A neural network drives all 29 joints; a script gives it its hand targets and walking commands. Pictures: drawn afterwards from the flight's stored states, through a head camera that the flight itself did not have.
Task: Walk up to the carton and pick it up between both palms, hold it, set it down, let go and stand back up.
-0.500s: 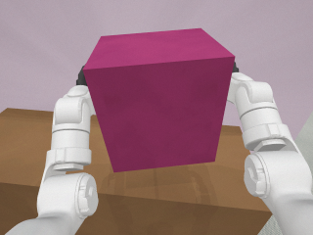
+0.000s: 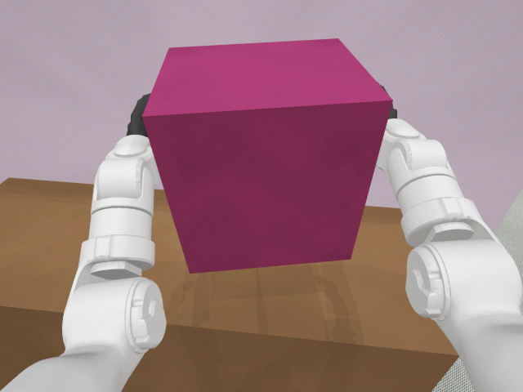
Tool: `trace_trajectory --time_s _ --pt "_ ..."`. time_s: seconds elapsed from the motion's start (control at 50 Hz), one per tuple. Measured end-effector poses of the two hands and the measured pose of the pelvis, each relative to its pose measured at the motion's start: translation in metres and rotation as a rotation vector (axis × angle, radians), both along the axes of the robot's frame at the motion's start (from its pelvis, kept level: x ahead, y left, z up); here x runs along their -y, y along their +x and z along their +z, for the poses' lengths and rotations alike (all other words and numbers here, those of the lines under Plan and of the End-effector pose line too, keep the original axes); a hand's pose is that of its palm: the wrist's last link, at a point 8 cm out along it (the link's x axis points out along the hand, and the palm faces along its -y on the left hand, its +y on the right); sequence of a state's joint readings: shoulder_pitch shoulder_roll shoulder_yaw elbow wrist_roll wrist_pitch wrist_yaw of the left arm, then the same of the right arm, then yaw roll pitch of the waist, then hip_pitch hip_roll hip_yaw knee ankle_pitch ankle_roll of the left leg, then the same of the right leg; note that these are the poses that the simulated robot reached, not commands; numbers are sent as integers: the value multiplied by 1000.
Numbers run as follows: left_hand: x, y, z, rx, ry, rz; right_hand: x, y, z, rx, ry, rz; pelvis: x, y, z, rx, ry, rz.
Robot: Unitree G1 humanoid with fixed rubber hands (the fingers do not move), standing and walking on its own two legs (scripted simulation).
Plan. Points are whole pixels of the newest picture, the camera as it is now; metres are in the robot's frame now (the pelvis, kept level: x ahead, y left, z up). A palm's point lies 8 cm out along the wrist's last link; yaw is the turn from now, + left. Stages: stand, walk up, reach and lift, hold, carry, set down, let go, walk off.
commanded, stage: set down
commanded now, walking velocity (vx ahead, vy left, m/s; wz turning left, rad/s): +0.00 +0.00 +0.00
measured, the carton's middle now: (263, 157) +0.40 +0.02 +0.22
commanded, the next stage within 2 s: none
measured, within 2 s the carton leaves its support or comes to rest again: neither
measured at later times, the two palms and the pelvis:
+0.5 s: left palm (153, 161) +0.41 +0.20 +0.21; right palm (365, 154) +0.44 -0.15 +0.21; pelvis +0.02 +0.00 +0.00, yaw +0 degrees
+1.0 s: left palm (161, 175) +0.42 +0.19 +0.18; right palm (364, 165) +0.45 -0.15 +0.19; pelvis +0.03 +0.00 +0.00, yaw +0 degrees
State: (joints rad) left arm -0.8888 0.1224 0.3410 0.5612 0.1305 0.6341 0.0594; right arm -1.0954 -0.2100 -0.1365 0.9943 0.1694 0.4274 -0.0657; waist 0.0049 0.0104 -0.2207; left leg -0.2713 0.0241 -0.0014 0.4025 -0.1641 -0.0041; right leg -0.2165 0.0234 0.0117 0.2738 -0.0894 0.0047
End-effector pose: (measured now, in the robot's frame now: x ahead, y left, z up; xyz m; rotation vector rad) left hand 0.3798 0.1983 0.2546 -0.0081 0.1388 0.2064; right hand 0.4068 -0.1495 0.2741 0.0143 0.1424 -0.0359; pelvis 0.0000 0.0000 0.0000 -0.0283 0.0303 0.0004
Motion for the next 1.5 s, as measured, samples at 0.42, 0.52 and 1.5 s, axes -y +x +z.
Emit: trace_trajectory --time_s 0.42,0.52,1.5 --pt "-3 34 -43 -46 53 -5 -3 33 -56 -24 25 -3 -2 23 3 -9 -2 1" --pt "-2 34 -49 -55 54 -3 -2 34 -60 -31 27 -4 -2 23 3 -10 -2 1" --pt "13 51 -117 -110 43 20 13 58 -121 -67 -84 44 4 40 3 -42 5 2"
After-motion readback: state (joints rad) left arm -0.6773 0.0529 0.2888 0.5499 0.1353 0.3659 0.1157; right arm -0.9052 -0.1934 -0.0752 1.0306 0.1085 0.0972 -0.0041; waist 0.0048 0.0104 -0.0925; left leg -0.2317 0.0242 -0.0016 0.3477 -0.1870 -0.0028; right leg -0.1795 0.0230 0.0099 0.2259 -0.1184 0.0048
